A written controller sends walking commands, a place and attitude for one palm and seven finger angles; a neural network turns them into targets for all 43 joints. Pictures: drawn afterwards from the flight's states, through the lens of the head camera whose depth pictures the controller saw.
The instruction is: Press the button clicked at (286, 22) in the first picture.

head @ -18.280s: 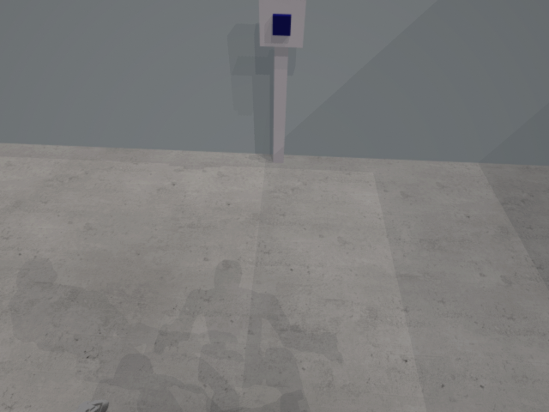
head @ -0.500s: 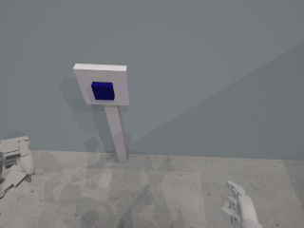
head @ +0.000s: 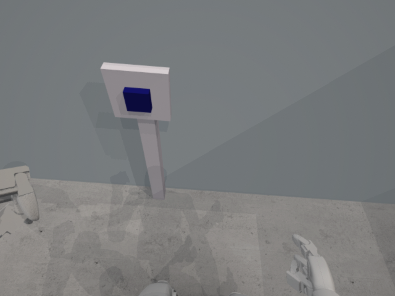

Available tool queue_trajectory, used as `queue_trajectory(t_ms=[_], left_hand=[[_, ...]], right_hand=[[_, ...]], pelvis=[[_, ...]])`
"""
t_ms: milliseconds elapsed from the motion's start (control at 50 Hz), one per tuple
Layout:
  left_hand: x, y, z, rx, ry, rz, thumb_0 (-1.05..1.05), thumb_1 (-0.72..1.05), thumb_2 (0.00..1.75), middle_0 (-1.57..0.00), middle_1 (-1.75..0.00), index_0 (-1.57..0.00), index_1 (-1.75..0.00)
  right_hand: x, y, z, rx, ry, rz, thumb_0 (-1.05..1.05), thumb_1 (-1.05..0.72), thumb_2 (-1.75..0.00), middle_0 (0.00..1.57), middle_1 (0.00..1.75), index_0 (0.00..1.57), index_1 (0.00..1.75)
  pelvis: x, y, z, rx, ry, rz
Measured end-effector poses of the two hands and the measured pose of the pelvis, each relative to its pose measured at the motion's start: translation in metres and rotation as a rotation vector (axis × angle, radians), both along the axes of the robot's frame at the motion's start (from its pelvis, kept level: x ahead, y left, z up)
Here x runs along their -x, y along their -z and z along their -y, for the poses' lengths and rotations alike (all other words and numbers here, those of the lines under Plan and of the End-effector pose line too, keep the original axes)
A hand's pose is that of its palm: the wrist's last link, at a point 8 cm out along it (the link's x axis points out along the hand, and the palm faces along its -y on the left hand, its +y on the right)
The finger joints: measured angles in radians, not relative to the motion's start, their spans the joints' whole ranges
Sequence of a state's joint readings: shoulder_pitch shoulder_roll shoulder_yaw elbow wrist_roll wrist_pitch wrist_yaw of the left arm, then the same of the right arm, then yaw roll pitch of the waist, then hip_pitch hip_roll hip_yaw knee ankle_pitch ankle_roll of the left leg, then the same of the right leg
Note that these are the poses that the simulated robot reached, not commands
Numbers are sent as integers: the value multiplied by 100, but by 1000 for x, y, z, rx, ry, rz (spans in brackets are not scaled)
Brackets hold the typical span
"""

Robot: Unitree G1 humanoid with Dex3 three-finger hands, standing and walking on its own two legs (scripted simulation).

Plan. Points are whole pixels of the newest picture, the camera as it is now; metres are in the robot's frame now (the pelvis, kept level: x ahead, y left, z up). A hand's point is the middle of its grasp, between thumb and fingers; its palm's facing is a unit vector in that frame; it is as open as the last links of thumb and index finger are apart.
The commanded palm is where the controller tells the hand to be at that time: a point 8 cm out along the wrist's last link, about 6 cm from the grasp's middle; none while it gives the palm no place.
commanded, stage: step back with the hand held close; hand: left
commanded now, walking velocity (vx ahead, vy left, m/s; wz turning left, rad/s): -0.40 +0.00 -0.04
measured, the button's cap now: (138, 99) +0.61 +0.22 -0.01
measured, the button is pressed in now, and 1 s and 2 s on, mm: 0 0 0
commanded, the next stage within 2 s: stop stepping back and stand still in 0.50 s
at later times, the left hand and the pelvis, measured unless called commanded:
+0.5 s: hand (22, 260) +0.14 +0.21 +0.18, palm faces +0.19 -0.84 -0.50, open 3.1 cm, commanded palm +0.07 +0.26 +0.19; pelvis -0.08 +0.00 +0.01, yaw -5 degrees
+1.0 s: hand out of the picture +0.01 +0.22 +0.18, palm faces +0.34 -0.85 -0.40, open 3.1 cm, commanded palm -0.03 +0.27 +0.19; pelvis -0.17 -0.01 +0.01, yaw -2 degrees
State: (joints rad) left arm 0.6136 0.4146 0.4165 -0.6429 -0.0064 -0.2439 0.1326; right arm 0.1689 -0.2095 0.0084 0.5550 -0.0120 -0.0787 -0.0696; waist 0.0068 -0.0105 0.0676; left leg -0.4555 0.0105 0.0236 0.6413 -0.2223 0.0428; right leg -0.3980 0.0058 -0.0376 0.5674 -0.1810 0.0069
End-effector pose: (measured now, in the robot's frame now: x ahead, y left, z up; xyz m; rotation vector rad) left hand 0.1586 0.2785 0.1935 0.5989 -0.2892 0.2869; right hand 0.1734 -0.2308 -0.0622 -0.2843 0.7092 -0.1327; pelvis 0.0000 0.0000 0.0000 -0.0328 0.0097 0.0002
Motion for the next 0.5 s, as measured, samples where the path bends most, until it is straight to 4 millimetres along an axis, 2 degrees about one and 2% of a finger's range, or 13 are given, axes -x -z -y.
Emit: queue_trajectory(t_ms=[80, 180, 300, 400, 500], left_hand=[[4, 1, 2, 47, 23, 26, 1, 89, 90, -131, -150, -130, -149], [6, 5, -10, 55, 43, 34, 1, 89, 90, -131, -150, -130, -149], [18, -10, -21, 45, 26, 23, 2, 89, 90, -131, -150, -130, -149], [32, -11, -5, 75, 78, -7, 2, 89, 90, -131, -150, -130, -149], [54, -8, 20, 21, 162, -46, 2, 89, 90, -131, -150, -130, -149]], right_hand=[[9, 1, 3, 12, 19, -27, 1, -90, -90, 20, 30, 21, 30], [27, -2, -1, 46, 60, -58, 1, -90, -90, 20, 30, 21, 30], [42, -17, -17, 19, 30, -46, 1, -90, -90, 20, 30, 21, 30], [50, -18, -23, -10, -28, -24, 1, -90, -90, 20, 30, 21, 30], [68, -11, -14, -50, -38, 20, 1, -90, -90, 20, 30, 21, 30]], pelvis=[[5, 0, -4, -1, 5, -10], [15, -2, -13, 11, 0, -15], [23, -17, -13, 54, 1, -69], [43, -21, -9, 40, 40, -99], [82, -11, 4, -7, 80, -90]])
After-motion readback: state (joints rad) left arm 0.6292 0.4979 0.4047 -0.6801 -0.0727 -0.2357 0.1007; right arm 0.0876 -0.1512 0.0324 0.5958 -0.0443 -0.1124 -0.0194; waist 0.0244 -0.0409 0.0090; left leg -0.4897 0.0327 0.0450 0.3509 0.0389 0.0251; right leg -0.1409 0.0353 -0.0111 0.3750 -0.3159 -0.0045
